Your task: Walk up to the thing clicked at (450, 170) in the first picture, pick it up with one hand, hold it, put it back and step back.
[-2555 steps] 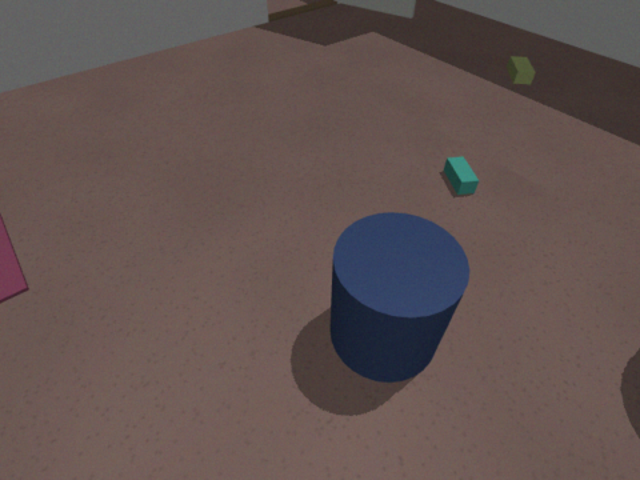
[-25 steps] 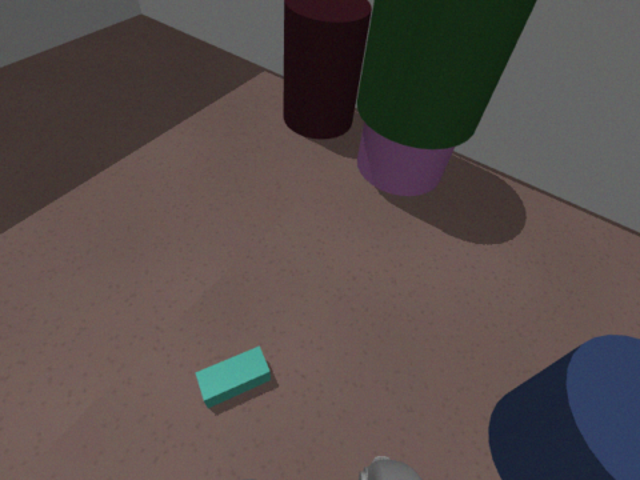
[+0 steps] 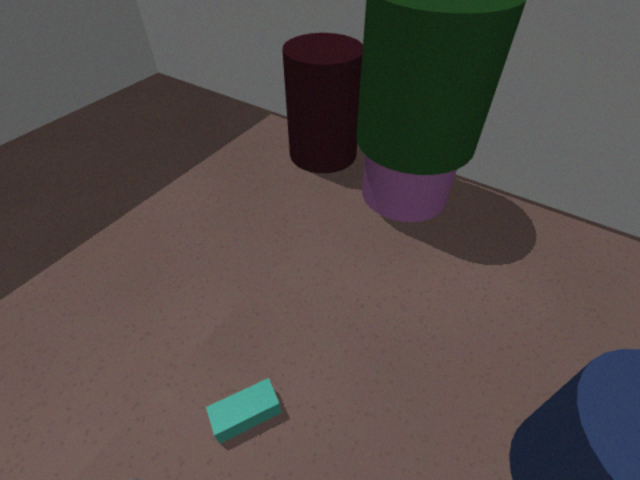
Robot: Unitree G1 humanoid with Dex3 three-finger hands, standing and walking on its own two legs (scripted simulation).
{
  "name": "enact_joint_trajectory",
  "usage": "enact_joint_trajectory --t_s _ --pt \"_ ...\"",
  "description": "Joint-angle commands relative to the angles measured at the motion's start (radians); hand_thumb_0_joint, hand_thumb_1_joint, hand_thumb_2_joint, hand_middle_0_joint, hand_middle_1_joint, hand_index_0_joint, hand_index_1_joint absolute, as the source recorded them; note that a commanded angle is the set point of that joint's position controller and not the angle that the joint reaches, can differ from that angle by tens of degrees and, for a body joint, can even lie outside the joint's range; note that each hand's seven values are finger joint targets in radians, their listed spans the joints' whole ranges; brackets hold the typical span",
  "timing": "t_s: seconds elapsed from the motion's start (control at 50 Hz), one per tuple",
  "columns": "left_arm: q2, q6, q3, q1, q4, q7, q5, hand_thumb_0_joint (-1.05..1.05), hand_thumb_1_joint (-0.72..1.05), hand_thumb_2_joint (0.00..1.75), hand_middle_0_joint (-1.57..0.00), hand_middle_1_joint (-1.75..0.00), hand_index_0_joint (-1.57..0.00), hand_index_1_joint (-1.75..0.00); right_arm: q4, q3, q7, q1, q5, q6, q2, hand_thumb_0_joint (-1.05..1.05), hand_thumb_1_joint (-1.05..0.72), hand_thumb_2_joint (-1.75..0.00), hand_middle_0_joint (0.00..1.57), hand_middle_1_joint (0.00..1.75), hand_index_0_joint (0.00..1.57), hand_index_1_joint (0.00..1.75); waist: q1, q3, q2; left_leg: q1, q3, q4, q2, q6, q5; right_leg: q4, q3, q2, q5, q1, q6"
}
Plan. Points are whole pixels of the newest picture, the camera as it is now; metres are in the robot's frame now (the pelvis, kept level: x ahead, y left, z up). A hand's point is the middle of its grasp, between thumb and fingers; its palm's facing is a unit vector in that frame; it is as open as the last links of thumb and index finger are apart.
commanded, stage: walk up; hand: left
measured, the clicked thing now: (244, 410) +0.47 +0.26 -0.73
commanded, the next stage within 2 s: stand in 1.08 s
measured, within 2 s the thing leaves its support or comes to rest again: neither
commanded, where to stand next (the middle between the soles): +0.10 +0.01 m, yaw +2 degrees
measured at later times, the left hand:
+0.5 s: hand out of the picture +0.09 +0.26 -0.15, palm faces +0.02 -0.95 -0.32, open 7.4 cm
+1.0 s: hand out of the picture +0.11 +0.25 -0.15, palm faces +0.01 -0.95 -0.31, open 7.4 cm
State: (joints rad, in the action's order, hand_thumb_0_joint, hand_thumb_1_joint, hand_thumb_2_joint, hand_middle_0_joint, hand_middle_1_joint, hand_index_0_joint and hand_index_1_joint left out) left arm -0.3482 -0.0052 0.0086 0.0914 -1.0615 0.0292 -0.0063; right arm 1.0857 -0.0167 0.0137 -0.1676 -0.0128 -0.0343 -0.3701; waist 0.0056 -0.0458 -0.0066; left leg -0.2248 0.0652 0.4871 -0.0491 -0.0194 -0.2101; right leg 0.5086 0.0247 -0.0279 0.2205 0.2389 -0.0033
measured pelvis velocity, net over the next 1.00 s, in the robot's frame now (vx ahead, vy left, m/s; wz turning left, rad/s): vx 0.04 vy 0.01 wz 0.01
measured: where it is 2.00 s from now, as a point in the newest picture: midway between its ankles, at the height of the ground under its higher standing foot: outside the picture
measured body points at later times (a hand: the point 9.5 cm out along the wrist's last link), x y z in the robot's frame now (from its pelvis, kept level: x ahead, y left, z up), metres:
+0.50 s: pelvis +0.02 +0.01 +0.01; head +0.03 +0.01 +0.46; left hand +0.09 +0.31 -0.12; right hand +0.11 -0.29 -0.12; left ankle +0.03 +0.13 -0.74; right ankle +0.04 -0.12 -0.74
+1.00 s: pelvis +0.04 +0.01 +0.01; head +0.04 +0.01 +0.46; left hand +0.11 +0.30 -0.13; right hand +0.13 -0.30 -0.12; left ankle +0.03 +0.13 -0.74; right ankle +0.04 -0.12 -0.74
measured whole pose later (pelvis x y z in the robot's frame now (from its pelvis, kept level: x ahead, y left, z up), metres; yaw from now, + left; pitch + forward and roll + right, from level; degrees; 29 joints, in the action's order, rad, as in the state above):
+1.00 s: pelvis +0.04 +0.01 +0.01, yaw +1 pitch -2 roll +0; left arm -0.34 0.00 0.02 0.08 -1.17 0.02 -0.01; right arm 1.16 0.00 0.00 -0.08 -0.01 -0.02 -0.35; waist 0.00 -0.04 -0.01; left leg -0.12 0.05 0.32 -0.04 -0.02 -0.17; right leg 0.31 0.04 -0.03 0.17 0.11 -0.02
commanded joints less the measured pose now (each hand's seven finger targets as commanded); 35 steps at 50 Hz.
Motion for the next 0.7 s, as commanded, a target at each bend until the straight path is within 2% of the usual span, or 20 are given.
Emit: enact_joint_trajectory --t_s 0.0,0.06,0.2,0.28,0.34,0.4,0.68 --pt "-0.224 -0.018 0.047 -0.075 0.042 -0.018 0.005 0.00 0.90 0.90 -0.20 -0.30 -0.20 -0.30 -0.033 0.048 -0.012 0.062 0.000 -0.024 -0.210 0.00 -0.90 -0.90 0.20 0.30 0.20 0.30 -0.011 0.027 -0.004 -0.002 -0.116 -0.160 -0.078 0.040 -0.062 -0.202 -0.139 -0.109 0.107 -0.021 0.046" --pt "-0.218 -0.018 0.045 -0.077 0.023 -0.016 0.004 0.00 0.90 0.90 -0.20 -0.30 -0.20 -0.30 -0.016 0.048 -0.015 0.070 -0.001 -0.025 -0.210 0.00 -0.90 -0.90 0.20 0.30 0.20 0.30 -0.013 0.058 0.003 0.017 -0.113 -0.173 -0.085 0.040 -0.018 -0.203 -0.127 -0.110 0.024 -0.064 0.044" --pt "-0.205 -0.012 0.040 -0.073 -0.019 -0.015 0.006 0.00 0.90 0.90 -0.20 -0.30 -0.20 -0.30 0.003 0.049 -0.020 0.099 0.000 -0.025 -0.215 0.00 -0.90 -0.90 0.20 0.30 0.20 0.30 -0.014 0.067 0.041 0.037 -0.126 -0.209 -0.101 0.040 0.013 -0.206 -0.096 -0.100 -0.051 -0.093 0.031" --pt "-0.205 -0.014 0.040 -0.078 -0.033 -0.017 0.005 0.00 0.90 0.90 -0.20 -0.30 -0.20 -0.30 0.010 0.052 -0.022 0.104 0.002 -0.023 -0.213 0.00 -0.90 -0.90 0.20 0.30 0.20 0.30 -0.006 0.095 0.021 0.076 -0.110 -0.193 -0.100 0.038 0.100 -0.215 -0.095 -0.108 -0.124 -0.111 0.027" --pt "-0.205 -0.012 0.041 -0.084 -0.042 -0.019 0.006 0.00 0.90 0.90 -0.20 -0.30 -0.20 -0.30 0.016 0.054 -0.024 0.104 0.003 -0.020 -0.210 0.00 -0.90 -0.90 0.20 0.30 0.20 0.30 -0.005 0.081 0.016 0.077 -0.112 -0.204 -0.101 0.034 0.108 -0.218 -0.090 -0.108 -0.112 -0.107 0.025" --pt "-0.202 -0.013 0.041 -0.074 -0.052 -0.021 0.003 0.00 0.90 0.90 -0.20 -0.30 -0.20 -0.30 0.014 0.056 -0.024 0.116 0.004 -0.018 -0.209 0.00 -0.90 -0.90 0.20 0.30 0.20 0.30 -0.005 0.095 0.007 0.101 -0.109 -0.198 -0.105 0.036 0.147 -0.222 -0.083 -0.109 -0.142 -0.117 0.023" --pt "-0.201 -0.016 0.043 -0.068 -0.053 -0.027 -0.002 0.00 0.90 0.90 -0.20 -0.30 -0.20 -0.30 0.013 0.061 -0.022 0.146 0.004 -0.008 -0.193 0.00 -0.90 -0.90 0.20 0.30 0.20 0.30 -0.003 0.093 -0.010 0.143 -0.100 -0.206 -0.099 0.030 0.166 -0.246 -0.077 -0.113 -0.163 -0.109 0.011"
